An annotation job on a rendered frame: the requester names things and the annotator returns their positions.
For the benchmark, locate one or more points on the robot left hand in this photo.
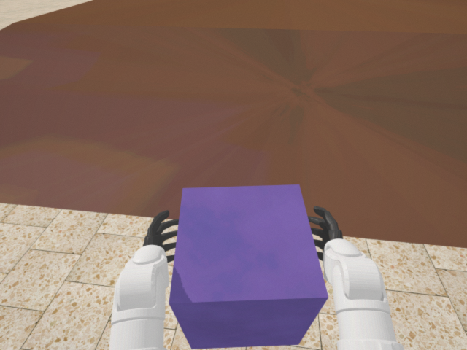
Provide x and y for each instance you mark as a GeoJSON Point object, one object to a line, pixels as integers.
{"type": "Point", "coordinates": [154, 233]}

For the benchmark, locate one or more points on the carton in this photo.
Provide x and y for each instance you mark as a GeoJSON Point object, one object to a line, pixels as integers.
{"type": "Point", "coordinates": [246, 270]}

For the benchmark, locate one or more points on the robot right hand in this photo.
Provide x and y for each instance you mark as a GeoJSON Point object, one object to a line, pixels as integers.
{"type": "Point", "coordinates": [328, 224]}

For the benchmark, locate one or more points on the robot left forearm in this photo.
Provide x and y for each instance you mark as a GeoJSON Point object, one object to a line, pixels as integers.
{"type": "Point", "coordinates": [138, 310]}

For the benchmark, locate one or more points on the robot right forearm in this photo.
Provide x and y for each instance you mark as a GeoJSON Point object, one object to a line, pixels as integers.
{"type": "Point", "coordinates": [360, 298]}

